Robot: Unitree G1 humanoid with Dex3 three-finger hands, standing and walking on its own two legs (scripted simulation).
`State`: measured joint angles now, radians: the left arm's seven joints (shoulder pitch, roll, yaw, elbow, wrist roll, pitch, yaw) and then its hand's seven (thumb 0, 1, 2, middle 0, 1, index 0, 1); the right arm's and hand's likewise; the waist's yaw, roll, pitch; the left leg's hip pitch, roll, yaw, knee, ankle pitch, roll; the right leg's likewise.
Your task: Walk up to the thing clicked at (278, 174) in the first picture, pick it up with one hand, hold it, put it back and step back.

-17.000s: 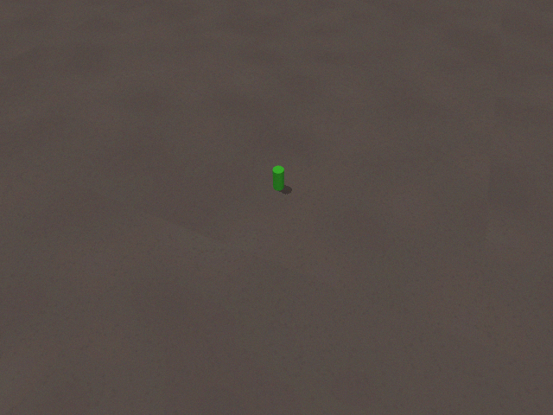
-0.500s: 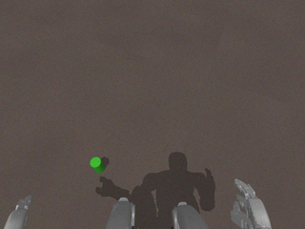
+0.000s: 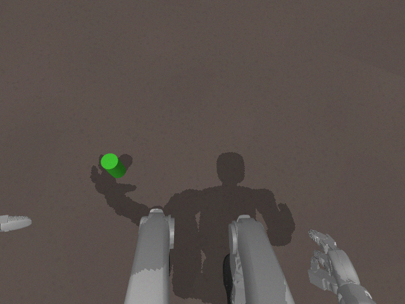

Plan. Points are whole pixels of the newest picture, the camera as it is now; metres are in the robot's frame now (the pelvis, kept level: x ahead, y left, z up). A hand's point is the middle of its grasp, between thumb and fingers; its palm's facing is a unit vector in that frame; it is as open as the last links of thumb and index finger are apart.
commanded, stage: go down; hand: left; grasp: from above
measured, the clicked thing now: (114, 166) +0.48 +0.32 -0.46
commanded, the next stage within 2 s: none
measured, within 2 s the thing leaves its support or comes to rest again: neither
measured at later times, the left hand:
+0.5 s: hand out of the picture +0.32 +0.44 -0.09, palm faces +0.30 -0.90 -0.30, open 16.4 cm
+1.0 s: hand out of the picture +0.34 +0.45 -0.12, palm faces +0.34 -0.91 -0.25, open 17.0 cm
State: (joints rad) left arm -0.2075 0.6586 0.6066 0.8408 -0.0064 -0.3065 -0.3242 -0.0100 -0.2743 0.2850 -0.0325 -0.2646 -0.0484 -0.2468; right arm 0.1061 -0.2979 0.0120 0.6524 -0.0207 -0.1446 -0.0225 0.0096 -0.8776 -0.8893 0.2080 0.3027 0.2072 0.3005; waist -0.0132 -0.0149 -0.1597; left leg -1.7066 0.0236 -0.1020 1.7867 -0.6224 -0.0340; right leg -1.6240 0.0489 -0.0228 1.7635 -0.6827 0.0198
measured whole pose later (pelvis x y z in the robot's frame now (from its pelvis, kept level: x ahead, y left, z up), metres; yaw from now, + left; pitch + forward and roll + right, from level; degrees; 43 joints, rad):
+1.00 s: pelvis -0.03 +0.00 -0.14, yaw -4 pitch +30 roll -7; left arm -0.51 0.97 0.90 1.12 -0.08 -0.39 -0.57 -0.02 -0.51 0.19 -0.03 -0.20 -0.06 -0.19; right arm 0.09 -0.35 0.11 0.71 -0.07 -0.13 -0.02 0.01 -0.89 -0.90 0.21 0.30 0.21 0.30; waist -0.05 -0.05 -0.07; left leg -2.12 0.02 -0.17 2.23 -0.64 -0.05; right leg -2.02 0.08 -0.07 2.18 -0.70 0.03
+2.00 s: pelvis -0.03 +0.01 -0.17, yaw -6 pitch +27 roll -9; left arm -0.51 1.03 0.99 1.14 -0.15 -0.43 -0.63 -0.02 -0.61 0.16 -0.04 -0.17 -0.05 -0.17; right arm 0.03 -0.37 0.15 0.67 -0.09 -0.11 -0.01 0.00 -0.91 -0.90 0.21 0.30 0.21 0.30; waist -0.05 -0.08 -0.02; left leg -2.19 0.01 -0.20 2.34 -0.65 -0.04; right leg -2.07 0.09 -0.09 2.27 -0.70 0.04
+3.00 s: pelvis -0.02 +0.02 -0.23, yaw -12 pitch +18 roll -13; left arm -0.57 0.94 0.86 1.39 -0.21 -0.85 -0.48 -0.02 -0.61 0.17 -0.06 -0.17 -0.05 -0.18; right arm -0.16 -0.36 0.38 0.64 -0.26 -0.03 0.04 0.00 -0.91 -0.90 0.21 0.30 0.21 0.30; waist -0.13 -0.23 0.18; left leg -2.24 0.02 -0.32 2.61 -0.72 -0.05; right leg -2.11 0.14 -0.17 2.46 -0.73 0.05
